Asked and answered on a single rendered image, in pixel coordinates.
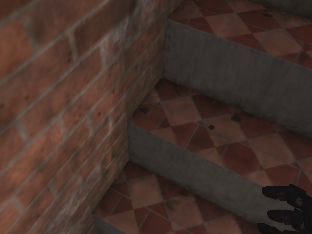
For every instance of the robot right hand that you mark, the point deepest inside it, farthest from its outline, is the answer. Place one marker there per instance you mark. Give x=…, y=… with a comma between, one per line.
x=301, y=221

